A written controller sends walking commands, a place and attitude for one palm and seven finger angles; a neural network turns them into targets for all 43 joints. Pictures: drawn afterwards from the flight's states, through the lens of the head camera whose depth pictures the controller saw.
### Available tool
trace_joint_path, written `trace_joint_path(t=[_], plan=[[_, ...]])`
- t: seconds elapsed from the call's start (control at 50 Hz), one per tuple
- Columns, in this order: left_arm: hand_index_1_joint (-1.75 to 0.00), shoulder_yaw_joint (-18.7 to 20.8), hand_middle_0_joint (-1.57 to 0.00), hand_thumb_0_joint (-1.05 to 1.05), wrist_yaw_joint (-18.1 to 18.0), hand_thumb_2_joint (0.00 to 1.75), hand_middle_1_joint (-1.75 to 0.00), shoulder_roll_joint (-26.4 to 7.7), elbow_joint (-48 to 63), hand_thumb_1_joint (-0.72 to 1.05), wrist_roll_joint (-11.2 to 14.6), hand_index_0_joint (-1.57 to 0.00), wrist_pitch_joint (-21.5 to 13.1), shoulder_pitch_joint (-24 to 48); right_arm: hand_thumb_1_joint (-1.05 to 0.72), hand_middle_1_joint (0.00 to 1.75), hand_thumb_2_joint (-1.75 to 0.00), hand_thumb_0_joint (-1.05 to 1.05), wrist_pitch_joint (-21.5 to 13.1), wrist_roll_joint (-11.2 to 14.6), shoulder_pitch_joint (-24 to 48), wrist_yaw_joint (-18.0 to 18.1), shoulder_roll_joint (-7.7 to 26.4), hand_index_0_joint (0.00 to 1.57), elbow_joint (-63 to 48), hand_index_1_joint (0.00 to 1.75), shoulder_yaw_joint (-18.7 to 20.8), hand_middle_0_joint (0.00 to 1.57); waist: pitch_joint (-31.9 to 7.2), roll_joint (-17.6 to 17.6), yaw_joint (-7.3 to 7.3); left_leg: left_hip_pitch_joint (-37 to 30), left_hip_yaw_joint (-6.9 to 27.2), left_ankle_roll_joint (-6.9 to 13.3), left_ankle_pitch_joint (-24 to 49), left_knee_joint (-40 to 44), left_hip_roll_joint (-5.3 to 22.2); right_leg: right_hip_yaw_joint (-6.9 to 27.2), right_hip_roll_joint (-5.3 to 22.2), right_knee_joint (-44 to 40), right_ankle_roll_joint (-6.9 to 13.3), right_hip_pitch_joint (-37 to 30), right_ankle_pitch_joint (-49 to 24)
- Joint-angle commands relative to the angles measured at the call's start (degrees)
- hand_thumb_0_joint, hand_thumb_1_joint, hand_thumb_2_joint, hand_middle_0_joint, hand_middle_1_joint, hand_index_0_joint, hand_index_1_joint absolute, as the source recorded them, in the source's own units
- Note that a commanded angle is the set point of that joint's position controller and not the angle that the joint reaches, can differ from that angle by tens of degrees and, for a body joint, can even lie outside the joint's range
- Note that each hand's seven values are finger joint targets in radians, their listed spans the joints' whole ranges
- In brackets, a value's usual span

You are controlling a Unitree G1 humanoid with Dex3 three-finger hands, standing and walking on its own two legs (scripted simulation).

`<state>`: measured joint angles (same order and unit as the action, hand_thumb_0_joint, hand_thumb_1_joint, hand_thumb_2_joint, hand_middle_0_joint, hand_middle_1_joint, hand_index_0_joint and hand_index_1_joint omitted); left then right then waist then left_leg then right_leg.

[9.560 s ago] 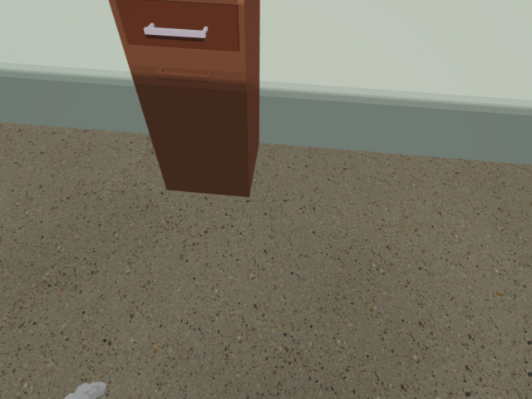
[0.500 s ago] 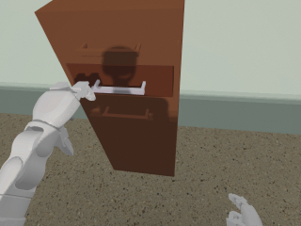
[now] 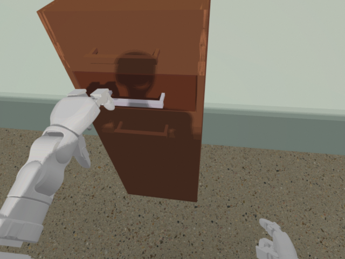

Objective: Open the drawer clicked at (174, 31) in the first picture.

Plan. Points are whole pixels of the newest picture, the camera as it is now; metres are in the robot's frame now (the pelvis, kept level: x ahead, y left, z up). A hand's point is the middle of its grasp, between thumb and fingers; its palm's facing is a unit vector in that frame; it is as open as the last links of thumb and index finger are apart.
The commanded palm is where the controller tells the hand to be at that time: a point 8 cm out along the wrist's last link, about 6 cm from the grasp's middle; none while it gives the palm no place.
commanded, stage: move the hooked fingers above the handle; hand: left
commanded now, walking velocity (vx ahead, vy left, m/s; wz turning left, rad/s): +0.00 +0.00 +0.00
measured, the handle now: (133, 98) +0.55 +0.20 +0.05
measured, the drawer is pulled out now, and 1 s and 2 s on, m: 0.00 0.00 0.00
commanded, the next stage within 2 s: lower the fingers behind the handle in 1.88 s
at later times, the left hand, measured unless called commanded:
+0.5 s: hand (111, 112) +0.42 +0.21 +0.12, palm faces +0.02 -0.06 -1.00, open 13.8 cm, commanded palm +0.40 +0.22 +0.19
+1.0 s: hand (128, 102) +0.48 +0.19 +0.10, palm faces -0.03 -0.05 -1.00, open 13.8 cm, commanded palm +0.47 +0.20 +0.17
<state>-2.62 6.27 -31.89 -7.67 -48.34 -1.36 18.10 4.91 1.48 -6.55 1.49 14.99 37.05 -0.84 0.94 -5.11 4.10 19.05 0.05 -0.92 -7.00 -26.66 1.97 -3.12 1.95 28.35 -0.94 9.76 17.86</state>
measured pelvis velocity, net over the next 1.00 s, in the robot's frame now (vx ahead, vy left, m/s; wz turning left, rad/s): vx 0.03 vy -0.01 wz -0.03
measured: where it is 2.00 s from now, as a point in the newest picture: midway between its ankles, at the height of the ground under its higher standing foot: outside the picture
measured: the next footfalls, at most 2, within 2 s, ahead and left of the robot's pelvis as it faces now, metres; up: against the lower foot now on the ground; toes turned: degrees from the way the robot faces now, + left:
none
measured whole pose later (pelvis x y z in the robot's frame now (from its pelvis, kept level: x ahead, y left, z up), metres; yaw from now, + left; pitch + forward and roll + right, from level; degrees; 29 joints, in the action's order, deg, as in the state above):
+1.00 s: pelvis +0.03 -0.01 -0.01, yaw -2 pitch +8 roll +0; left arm -4.6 1.3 -29.7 -36.3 -54.3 -3.1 38.9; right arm 9.1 2.1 -13.9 1.8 15.3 38.2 2.4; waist -3.7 -3.0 -1.1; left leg 29.9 -1.3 -1.6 -13.5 -35.4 3.2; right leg -1.3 1.2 36.8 -0.1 21.1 23.7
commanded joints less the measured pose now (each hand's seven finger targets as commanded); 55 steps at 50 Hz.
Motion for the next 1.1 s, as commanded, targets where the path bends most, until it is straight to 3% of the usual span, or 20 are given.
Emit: trace_joint_path(t=[0.0, 0.1, 0.18, 0.22, 0.24, 0.3, 0.44, 0.5, 0.52, 0.56, 0.58, 0.66, 0.72, 0.8, 0.84, 0.88, 0.94, 1.02, 1.04, 1.08], plan=[[-1.20, 7.7, -0.30, 0.00, -3.5, 0.30, -1.20, -12.9, 7.6, -0.50, -0.8, -0.30, -0.6, 24.3, -0.90, 0.30, -0.90, 0.00, -1.9, -0.2, 4.9, 0.7, 6.6, 0.20, -7.6, 0.30, 2.9, 0.20, -15.7, 1.7, -1.48, -13.4, -2.1, 2.3, 2.9, 1.4, -3.5, -0.3, -3.1, -5.6, 1.9, 6.3, -8.2], [-1.20, 5.9, -0.30, 0.00, -3.7, 0.30, -1.20, -11.6, 5.1, -0.50, -1.6, -0.30, 0.4, 26.4, -0.90, 0.30, -0.90, 0.00, -1.0, -0.1, 3.7, 0.3, 6.9, 0.20, -7.7, 0.30, 3.3, 0.20, -17.0, 2.0, -2.02, -13.1, -2.3, 2.5, 4.5, 0.5, -3.4, -0.3, -3.3, -4.4, 2.0, 6.9, -9.9], [-1.20, 8.4, -0.30, 0.00, -4.4, 0.30, -1.20, -13.5, 6.3, -0.50, -2.0, -0.30, 0.4, 25.5, -0.90, 0.30, -0.90, 0.00, -1.0, -0.2, 2.5, 0.0, 7.1, 0.20, -8.2, 0.30, 3.9, 0.20, -20.9, 2.4, -0.96, -14.0, -2.2, 2.8, 8.7, -0.6, -3.3, -0.1, -3.5, -3.0, 2.3, 5.2, -13.6], [-1.20, 10.0, -0.30, 0.00, -4.7, 0.30, -1.20, -14.7, 2.6, -0.50, -2.0, -0.30, 1.0, 24.4, -0.90, 0.30, -0.90, 0.00, -0.4, -0.1, 2.0, 0.0, 7.5, 0.20, -7.8, 0.30, 3.8, 0.20, -19.3, 4.4, -1.08, -11.9, -2.6, 2.7, 8.5, -0.8, -3.4, -0.1, -3.5, -3.2, 2.2, 4.8, -14.1], [-1.20, 8.5, -0.30, 0.00, -4.7, 0.30, -1.20, -13.2, 2.4, -0.50, -1.9, -0.30, 1.1, 25.0, -0.90, 0.30, -0.90, 0.00, -0.4, 0.1, 2.0, -0.1, 7.3, 0.20, -8.0, 0.30, 3.8, 0.20, -18.1, 4.5, -1.31, -11.4, -2.6, 2.8, 8.0, -0.8, -3.3, -0.3, -3.6, -3.0, 2.1, 5.8, -13.8], [-1.20, 9.2, -0.30, 0.00, -5.2, 0.30, -1.20, -13.9, 3.3, -0.50, -2.4, -0.30, 1.3, 25.2, -0.90, 0.30, -0.90, 0.00, -0.1, -0.1, 1.4, -0.2, 7.3, 0.20, -8.2, 0.30, 4.2, 0.20, -21.1, 3.6, -1.04, -12.4, -2.6, 3.0, 10.5, -1.7, -3.4, -0.1, -3.8, -1.8, 2.3, 5.3, -15.8], [-1.20, 3.9, -0.30, 0.00, -5.4, 0.30, -1.20, -10.2, 1.1, -0.50, -3.4, -0.30, 1.6, 32.0, -0.90, 0.30, -0.90, 0.00, 0.1, 0.3, -0.2, 0.3, 7.2, 0.20, -7.7, 0.30, 4.6, 0.20, -20.9, 4.2, -3.47, -13.0, -2.7, 3.3, 8.7, -3.1, -3.3, 0.3, -4.1, -1.6, 2.2, 9.2, -14.2], [-1.20, 4.7, -0.30, 0.00, -5.7, 0.30, -1.20, -11.1, -0.4, -0.50, -3.7, -0.30, 1.3, 33.5, -0.90, 0.30, -0.90, 0.00, 0.3, 0.2, -1.0, 0.6, 7.2, 0.20, -7.2, 0.30, 4.7, 0.20, -22.1, 3.8, -3.31, -13.2, -2.6, 3.3, 9.9, -3.8, -3.4, 0.2, -4.1, -0.8, 2.3, 9.1, -15.6], [-1.20, 6.9, -0.30, 0.00, -5.9, 0.30, -1.20, -13.5, -1.3, -0.50, -3.8, -0.30, 1.1, 33.6, -0.90, 0.30, -0.90, 0.00, 0.4, 0.1, -1.0, 0.7, 7.4, 0.20, -7.1, 0.30, 4.7, 0.20, -22.6, 4.0, -3.12, -12.6, -2.9, 3.3, 10.2, -4.1, -3.4, 0.4, -4.0, -0.8, 2.4, 8.1, -16.0], [-1.20, 5.2, -0.30, 0.00, -6.3, 0.30, -1.20, -11.3, -3.4, -0.50, -3.9, -0.30, 1.2, 34.8, -0.90, 0.30, -0.90, 0.00, 0.6, 0.2, -1.4, 0.6, 6.9, 0.20, -6.9, 0.30, 4.6, 0.20, -21.7, 3.7, -3.38, -12.0, -2.8, 3.3, 10.9, -4.7, -3.5, 0.2, -4.1, 0.0, 2.4, 9.1, -17.1], [-1.20, 5.4, -0.30, 0.00, -6.4, 0.30, -1.20, -11.5, -6.2, -0.50, -4.0, -0.30, 1.5, 34.8, -0.90, 0.30, -0.90, 0.00, 0.8, 0.3, -1.6, 0.7, 7.1, 0.20, -6.5, 0.30, 4.6, 0.20, -20.5, 5.3, -3.65, -11.1, -2.9, 3.4, 10.2, -4.8, -3.4, 0.3, -4.0, -0.1, 2.2, 9.6, -17.1], [-1.20, 6.1, -0.30, 0.00, -6.8, 0.30, -1.20, -13.5, -9.5, -0.50, -5.1, -0.30, 1.3, 39.3, -0.90, 0.30, -0.90, 0.00, 1.2, 0.2, -2.7, 0.9, 7.3, 0.20, -6.2, 0.30, 4.7, 0.20, -23.0, 4.3, -3.77, -10.3, -3.2, 3.4, 10.6, -5.8, -3.5, 0.7, -3.8, 1.0, 2.3, 9.3, -18.3], [-1.20, 4.2, -0.30, 0.00, -6.2, 0.30, -1.20, -11.5, -12.3, -0.50, -5.1, -0.30, 0.8, 40.5, -0.90, 0.30, -0.90, 0.00, 1.5, 0.3, -3.3, 0.9, 7.2, 0.20, -6.4, 0.30, 5.0, 0.20, -22.5, 5.7, -4.65, -9.4, -3.4, 3.5, 10.2, -6.6, -3.6, 0.8, -3.8, 1.2, 2.2, 10.0, -18.5], [-1.20, 2.5, -0.30, 0.00, -6.0, 0.30, -1.20, -10.1, -12.6, -0.50, -5.3, -0.30, -0.6, 42.4, -0.90, 0.30, -0.90, 0.00, 2.0, 0.2, -4.7, 0.9, 7.1, 0.20, -6.3, 0.30, 5.5, 0.20, -24.2, 3.5, -5.14, -9.9, -3.2, 3.6, 12.0, -8.0, -3.6, 1.0, -4.0, 2.5, 2.3, 11.4, -20.7], [-1.20, 2.0, -0.30, 0.00, -6.1, 0.30, -1.20, -9.8, -15.3, -0.50, -5.1, -0.30, -1.0, 43.9, -0.90, 0.30, -0.90, 0.00, 2.2, 0.4, -5.5, 0.9, 7.3, 0.20, -5.7, 0.30, 5.6, 0.20, -22.4, 5.5, -5.97, -8.7, -3.1, 3.7, 10.6, -8.2, -3.5, 1.0, -4.0, 2.3, 2.1, 12.8, -19.9], [-1.20, 5.4, -0.30, 0.00, -6.7, 0.30, -1.20, -13.5, -17.2, -0.50, -5.5, -0.30, -1.5, 45.0, -0.90, 0.30, -0.90, 0.00, 2.5, 0.2, -6.6, 1.0, 7.7, 0.20, -5.0, 0.30, 5.7, 0.20, -23.8, 5.7, -5.36, -7.9, -3.2, 3.6, 11.0, -8.4, -3.4, 1.1, -4.0, 2.9, 2.2, 11.9, -20.5], [-1.20, 6.7, -0.30, 0.00, -7.9, 0.30, -1.20, -15.5, -18.9, -0.50, -6.2, -0.30, -2.3, 47.8, -0.90, 0.30, -0.90, 0.00, 2.5, 0.2, -7.9, 1.0, 7.6, 0.20, -4.6, 0.30, 5.9, 0.20, -26.1, 5.8, -5.48, -6.6, -3.4, 3.8, 11.4, -9.3, -3.7, 1.7, -3.9, 3.6, 2.1, 11.0, -22.1], [-1.20, 4.5, -0.30, 0.00, -9.5, 0.30, -1.20, -12.8, -19.5, -0.50, -6.7, -0.30, -2.6, 50.6, -0.90, 0.30, -0.90, 0.00, 2.6, 0.0, -9.2, 0.7, 7.4, 0.20, -4.2, 0.30, 6.5, 0.20, -28.0, 3.5, -6.42, -7.7, -3.6, 3.8, 13.5, -10.5, -3.4, 1.5, -4.2, 4.4, 2.3, 12.6, -22.7], [-1.20, 5.9, -0.30, 0.00, -9.8, 0.30, -1.20, -14.4, -20.2, -0.50, -7.0, -0.30, -2.5, 50.6, -0.90, 0.30, -0.90, 0.00, 2.6, 0.0, -10.0, 0.5, 7.6, 0.20, -4.0, 0.30, 6.8, 0.20, -28.9, 3.1, -6.12, -7.5, -3.5, 3.7, 13.6, -10.7, -3.4, 1.7, -4.2, 4.7, 2.2, 12.3, -23.5], [-1.20, 5.7, -0.30, 0.00, -10.0, 0.30, -1.20, -14.3, -24.4, -0.50, -7.3, -0.30, -1.5, 49.4, -0.90, 0.30, -0.90, 0.00, 3.0, 0.2, -10.2, 0.6, 7.9, 0.20, -3.6, 0.30, 6.6, 0.20, -26.4, 5.2, -6.72, -5.2, -3.6, 3.7, 12.3, -10.6, -3.3, 1.4, -4.3, 4.8, 2.1, 13.1, -23.1]])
